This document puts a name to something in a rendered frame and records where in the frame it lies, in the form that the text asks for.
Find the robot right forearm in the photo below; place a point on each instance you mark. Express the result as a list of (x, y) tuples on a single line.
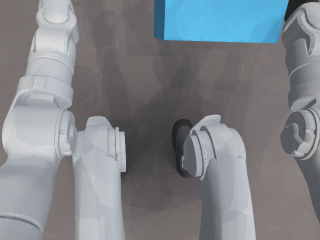
[(301, 39)]

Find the carton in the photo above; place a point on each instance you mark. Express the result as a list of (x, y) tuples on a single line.
[(242, 21)]

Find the robot right shin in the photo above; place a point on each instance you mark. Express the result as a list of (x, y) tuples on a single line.
[(211, 120)]

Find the robot right hand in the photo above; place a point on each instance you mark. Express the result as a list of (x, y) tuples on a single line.
[(293, 5)]

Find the left robot upper arm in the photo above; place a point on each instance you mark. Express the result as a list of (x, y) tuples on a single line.
[(36, 139)]

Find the robot left forearm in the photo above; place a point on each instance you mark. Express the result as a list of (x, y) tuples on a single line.
[(51, 61)]

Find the left robot thigh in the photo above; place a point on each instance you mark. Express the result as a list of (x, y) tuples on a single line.
[(97, 185)]

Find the right robot upper arm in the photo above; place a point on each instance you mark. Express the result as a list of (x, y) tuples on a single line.
[(300, 138)]

